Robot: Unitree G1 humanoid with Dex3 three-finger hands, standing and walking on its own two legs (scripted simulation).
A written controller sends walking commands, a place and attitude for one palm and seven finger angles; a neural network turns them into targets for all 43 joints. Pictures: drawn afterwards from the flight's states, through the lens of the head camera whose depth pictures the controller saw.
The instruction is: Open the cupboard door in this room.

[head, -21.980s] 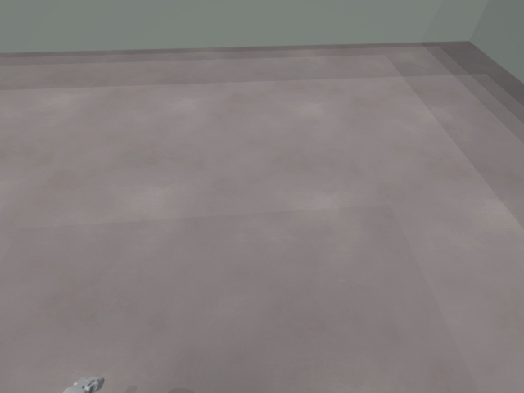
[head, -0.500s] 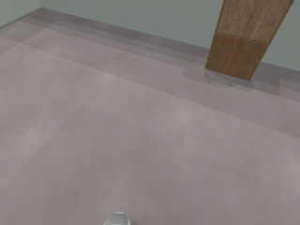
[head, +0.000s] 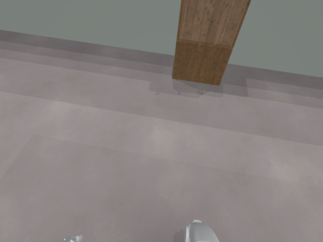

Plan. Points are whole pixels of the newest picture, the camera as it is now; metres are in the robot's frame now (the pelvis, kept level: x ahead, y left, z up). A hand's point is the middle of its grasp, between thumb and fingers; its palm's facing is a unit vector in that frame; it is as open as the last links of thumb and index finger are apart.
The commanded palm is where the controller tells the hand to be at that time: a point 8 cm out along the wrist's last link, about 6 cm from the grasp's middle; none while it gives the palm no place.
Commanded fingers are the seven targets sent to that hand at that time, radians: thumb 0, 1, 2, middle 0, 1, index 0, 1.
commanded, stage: turn or walk to find it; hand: left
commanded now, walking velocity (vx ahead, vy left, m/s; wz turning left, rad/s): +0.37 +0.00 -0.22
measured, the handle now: out of the picture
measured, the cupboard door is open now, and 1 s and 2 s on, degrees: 0 0 0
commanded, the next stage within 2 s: stand and wait in 0.64 s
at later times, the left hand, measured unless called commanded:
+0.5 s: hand (122, 200) +0.26 +0.13 -0.16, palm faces -0.03 -0.96 -0.27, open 7.2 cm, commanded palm none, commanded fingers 0.00 0.90 0.90 -0.20 -0.30 -0.20 -0.30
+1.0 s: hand (131, 151) +0.44 +0.13 -0.18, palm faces -0.04 -0.98 -0.17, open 7.4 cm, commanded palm none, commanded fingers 0.00 0.90 0.90 -0.20 -0.30 -0.20 -0.30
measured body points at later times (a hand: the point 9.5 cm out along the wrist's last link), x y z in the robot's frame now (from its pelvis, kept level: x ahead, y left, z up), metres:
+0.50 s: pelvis +0.22 -0.07 +0.00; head +0.23 -0.10 +0.45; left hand +0.26 +0.18 -0.14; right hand +0.28 -0.32 -0.16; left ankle +0.33 +0.09 -0.67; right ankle +0.18 -0.12 -0.74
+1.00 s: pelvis +0.42 -0.04 +0.00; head +0.44 -0.03 +0.45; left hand +0.45 +0.18 -0.17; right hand +0.46 -0.29 -0.15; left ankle +0.46 +0.04 -0.74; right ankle +0.41 -0.19 -0.69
